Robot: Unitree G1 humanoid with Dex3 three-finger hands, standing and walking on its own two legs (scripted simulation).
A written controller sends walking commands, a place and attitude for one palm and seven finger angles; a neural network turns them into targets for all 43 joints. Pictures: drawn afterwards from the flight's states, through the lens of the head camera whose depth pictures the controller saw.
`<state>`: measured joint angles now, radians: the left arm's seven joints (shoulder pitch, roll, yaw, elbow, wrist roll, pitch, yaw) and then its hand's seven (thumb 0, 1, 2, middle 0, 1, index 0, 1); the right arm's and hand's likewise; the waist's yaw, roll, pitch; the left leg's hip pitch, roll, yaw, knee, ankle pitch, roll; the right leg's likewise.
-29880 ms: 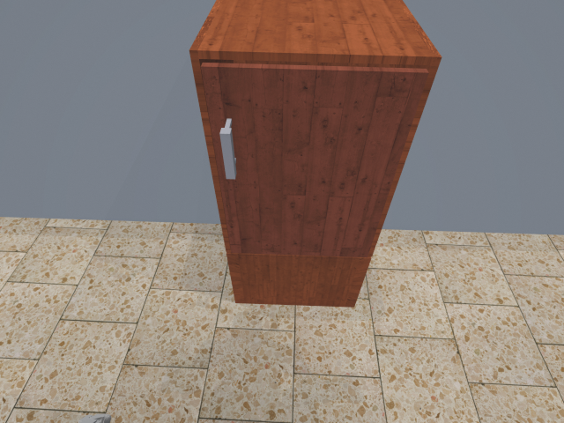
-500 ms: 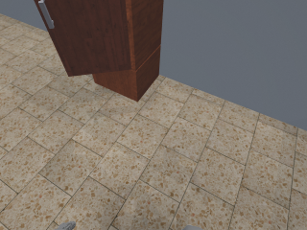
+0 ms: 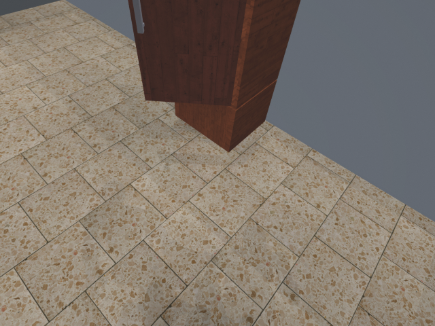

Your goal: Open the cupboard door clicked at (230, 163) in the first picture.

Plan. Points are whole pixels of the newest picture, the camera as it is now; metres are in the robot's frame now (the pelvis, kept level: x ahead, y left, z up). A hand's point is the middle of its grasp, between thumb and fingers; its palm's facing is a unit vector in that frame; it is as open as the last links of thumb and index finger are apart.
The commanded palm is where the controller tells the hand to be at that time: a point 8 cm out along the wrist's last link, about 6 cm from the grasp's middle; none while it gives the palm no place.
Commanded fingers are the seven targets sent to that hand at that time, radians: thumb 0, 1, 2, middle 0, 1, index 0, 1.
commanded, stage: take the last steps up to it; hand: left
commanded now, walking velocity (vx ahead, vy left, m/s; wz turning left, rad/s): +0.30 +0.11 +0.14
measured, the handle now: (139, 12) +1.08 +0.38 +0.03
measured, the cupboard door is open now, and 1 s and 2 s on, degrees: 41 41 41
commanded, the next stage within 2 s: come to a stop and stand still in 1.40 s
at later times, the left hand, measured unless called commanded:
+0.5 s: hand (152, 271) +0.24 +0.16 -0.15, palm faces +0.03 -0.98 -0.18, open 7.4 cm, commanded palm none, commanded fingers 0.00 0.90 0.90 -0.20 -0.30 -0.20 -0.30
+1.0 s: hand (116, 280) +0.22 +0.24 -0.17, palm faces +0.15 -0.98 -0.15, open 7.4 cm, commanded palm none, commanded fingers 0.00 0.90 0.90 -0.20 -0.30 -0.20 -0.30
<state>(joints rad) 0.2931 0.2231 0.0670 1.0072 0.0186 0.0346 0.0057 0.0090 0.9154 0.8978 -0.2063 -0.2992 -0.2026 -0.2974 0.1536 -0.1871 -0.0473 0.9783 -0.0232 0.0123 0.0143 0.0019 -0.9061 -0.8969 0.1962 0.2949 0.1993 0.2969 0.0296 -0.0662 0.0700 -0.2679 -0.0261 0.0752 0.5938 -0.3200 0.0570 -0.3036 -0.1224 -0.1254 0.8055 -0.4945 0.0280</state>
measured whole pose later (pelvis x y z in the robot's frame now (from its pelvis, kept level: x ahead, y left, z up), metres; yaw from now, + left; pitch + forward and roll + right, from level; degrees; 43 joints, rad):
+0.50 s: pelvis +0.12 -0.01 +0.00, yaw +3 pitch -1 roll +1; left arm 0.11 0.13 0.04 0.96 0.02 -0.05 -0.01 0.01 0.91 0.90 -0.20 -0.30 -0.20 -0.30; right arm 0.44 -0.14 -0.03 1.16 -0.01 -0.02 -0.01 0.00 -0.90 -0.90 0.20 0.30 0.20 0.30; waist -0.04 0.03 0.08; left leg -0.20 -0.04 0.03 0.87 -0.48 0.04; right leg -0.32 -0.05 -0.14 0.61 -0.28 -0.05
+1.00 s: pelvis +0.29 +0.07 +0.00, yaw +3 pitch +0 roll +0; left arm 0.37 0.17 0.05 1.13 0.02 0.00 -0.01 0.01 0.92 0.90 -0.20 -0.30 -0.20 -0.30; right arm 0.13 -0.16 -0.04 0.97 -0.03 -0.07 0.00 0.00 -0.91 -0.90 0.20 0.29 0.20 0.30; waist 0.05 -0.05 0.06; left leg -0.32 0.03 0.16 0.56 -0.24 0.05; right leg -0.39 -0.10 -0.06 1.15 -0.42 -0.02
